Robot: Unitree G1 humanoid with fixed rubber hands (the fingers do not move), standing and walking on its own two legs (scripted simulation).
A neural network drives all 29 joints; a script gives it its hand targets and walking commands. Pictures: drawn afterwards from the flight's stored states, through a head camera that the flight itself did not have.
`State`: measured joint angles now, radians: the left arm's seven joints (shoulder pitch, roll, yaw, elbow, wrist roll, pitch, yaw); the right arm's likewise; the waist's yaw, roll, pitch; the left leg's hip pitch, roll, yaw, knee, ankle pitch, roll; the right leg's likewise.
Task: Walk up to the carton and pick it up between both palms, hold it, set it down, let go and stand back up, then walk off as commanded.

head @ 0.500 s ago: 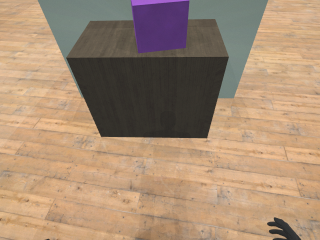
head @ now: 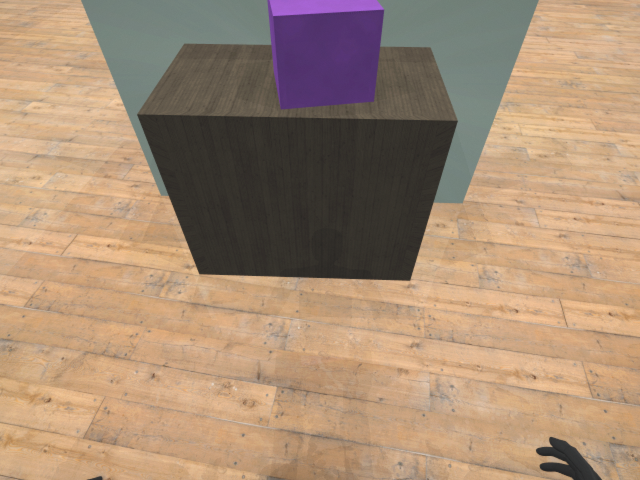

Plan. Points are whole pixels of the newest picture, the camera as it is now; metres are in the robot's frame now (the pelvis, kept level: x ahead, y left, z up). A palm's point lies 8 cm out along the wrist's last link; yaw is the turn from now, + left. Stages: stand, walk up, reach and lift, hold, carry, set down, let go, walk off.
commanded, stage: stand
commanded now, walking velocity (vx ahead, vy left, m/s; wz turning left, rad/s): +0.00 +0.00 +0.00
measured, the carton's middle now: (321, 45) +1.14 +0.04 +0.05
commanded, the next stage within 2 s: none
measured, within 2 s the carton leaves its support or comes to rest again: neither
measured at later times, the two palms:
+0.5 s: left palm out of the picture +0.07 +0.32 -0.09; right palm out of the picture +0.13 -0.31 -0.08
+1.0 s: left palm out of the picture +0.07 +0.32 -0.09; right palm out of the picture +0.14 -0.31 -0.07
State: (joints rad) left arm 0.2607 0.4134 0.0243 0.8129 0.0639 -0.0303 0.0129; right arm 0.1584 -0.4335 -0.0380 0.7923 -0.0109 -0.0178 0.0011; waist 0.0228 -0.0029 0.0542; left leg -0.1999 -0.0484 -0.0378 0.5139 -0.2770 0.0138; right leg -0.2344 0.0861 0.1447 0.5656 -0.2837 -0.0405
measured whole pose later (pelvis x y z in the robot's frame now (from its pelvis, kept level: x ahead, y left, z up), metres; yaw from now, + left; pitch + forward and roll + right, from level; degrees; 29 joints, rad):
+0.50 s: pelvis +0.00 +0.00 +0.00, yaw +0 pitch -2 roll +1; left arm 0.26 0.41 0.02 0.83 0.06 -0.03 0.01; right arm 0.14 -0.43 -0.04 0.83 -0.01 -0.02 0.00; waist 0.02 -0.01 0.05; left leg -0.20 -0.05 -0.04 0.51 -0.27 0.02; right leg -0.23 0.09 0.14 0.54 -0.27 -0.03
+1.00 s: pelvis +0.00 +0.01 +0.00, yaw +0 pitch -2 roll +0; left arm 0.24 0.41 0.02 0.85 0.06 -0.03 0.01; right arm 0.12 -0.43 -0.04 0.85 -0.01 -0.02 0.00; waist 0.02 -0.01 0.05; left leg -0.20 -0.05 -0.04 0.49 -0.26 0.02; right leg -0.22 0.08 0.14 0.52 -0.26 -0.03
